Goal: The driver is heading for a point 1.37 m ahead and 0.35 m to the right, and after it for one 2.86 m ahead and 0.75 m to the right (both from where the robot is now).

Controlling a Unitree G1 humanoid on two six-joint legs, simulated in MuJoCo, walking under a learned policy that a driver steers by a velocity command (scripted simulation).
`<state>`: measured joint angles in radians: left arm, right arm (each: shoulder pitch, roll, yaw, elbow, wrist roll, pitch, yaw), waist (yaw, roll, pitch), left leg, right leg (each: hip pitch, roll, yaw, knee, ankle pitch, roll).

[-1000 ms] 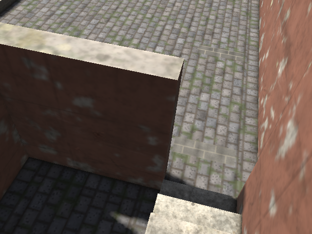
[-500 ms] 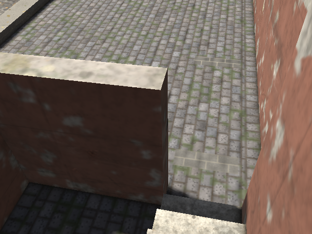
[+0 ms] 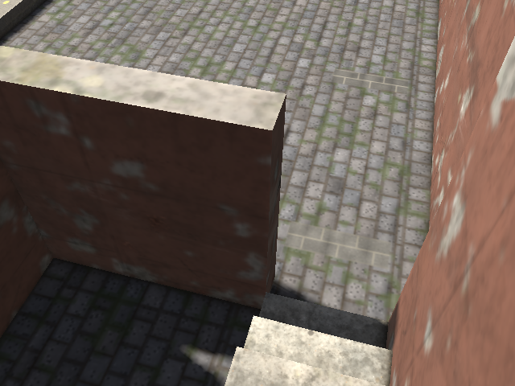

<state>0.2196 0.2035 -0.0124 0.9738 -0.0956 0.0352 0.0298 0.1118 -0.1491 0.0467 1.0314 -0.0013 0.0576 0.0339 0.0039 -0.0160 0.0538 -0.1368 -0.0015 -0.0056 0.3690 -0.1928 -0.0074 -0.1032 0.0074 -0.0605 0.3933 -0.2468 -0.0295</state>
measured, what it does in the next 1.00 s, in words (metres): goes down: right foot 0.19 m lower, then left foot 0.19 m higher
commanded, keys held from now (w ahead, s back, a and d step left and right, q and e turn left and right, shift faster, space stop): w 0.46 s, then no key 0.54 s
